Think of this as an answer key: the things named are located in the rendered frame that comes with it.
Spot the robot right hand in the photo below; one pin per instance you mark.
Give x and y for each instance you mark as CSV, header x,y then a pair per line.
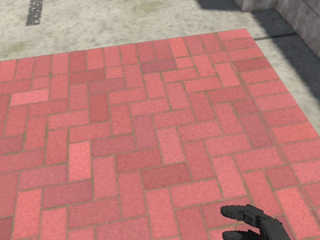
x,y
269,228

